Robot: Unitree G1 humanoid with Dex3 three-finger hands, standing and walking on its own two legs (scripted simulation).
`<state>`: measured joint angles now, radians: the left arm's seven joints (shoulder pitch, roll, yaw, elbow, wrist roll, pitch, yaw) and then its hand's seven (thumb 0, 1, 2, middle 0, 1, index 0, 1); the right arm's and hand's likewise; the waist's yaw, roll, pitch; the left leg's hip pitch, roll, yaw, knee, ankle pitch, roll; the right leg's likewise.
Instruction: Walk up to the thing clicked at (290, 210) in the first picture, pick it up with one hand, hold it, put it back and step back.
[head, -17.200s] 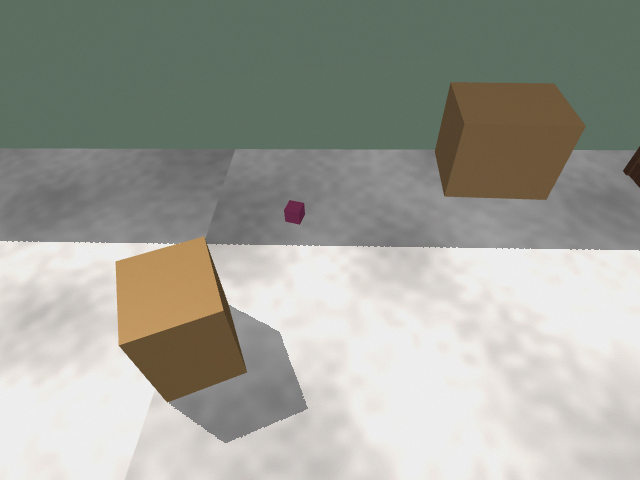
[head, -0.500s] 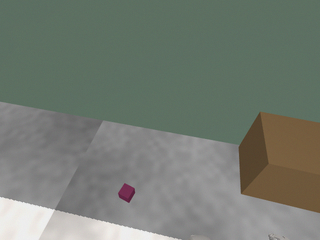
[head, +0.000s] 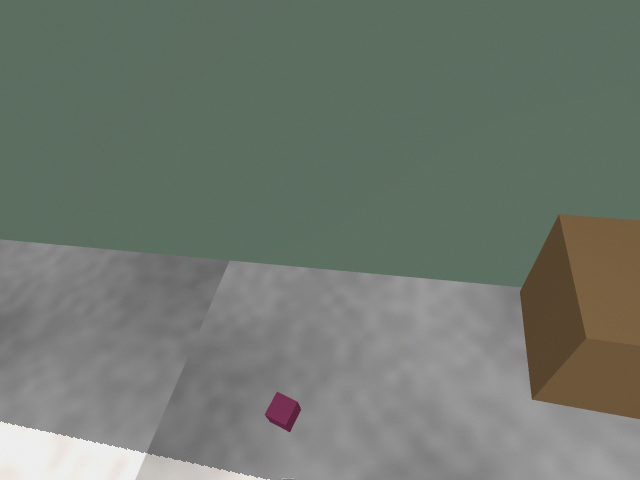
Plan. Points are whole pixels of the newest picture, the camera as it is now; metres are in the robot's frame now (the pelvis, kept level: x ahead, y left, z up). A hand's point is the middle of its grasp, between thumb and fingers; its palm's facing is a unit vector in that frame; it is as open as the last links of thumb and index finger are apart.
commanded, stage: walk up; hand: left
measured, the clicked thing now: (283, 411) +0.44 +0.22 -0.73
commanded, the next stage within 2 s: stand in 1.72 s
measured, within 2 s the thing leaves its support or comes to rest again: neither
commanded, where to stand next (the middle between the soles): +0.07 +0.02 m, yaw +0 degrees
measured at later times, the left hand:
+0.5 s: hand out of the picture +0.08 +0.29 -0.15, palm faces +0.00 -0.94 -0.33, open 7.4 cm
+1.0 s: hand out of the picture +0.15 +0.26 -0.14, palm faces -0.02 -0.94 -0.33, open 7.4 cm
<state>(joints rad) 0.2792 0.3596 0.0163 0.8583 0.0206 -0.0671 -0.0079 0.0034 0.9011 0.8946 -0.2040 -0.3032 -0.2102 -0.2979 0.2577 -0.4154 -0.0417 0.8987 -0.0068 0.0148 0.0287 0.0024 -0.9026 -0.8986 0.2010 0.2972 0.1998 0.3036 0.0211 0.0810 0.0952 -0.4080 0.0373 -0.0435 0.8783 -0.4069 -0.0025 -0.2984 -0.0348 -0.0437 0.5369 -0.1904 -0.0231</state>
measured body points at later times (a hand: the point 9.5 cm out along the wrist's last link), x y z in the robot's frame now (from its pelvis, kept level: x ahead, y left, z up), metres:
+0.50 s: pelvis +0.03 +0.03 +0.01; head +0.04 +0.03 +0.45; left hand +0.08 +0.33 -0.13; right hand +0.14 -0.27 -0.12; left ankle +0.06 +0.16 -0.73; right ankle +0.06 -0.11 -0.73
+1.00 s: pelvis +0.05 +0.01 +0.01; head +0.06 +0.01 +0.46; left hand +0.15 +0.31 -0.11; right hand +0.13 -0.29 -0.12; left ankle +0.06 +0.16 -0.73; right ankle +0.06 -0.11 -0.73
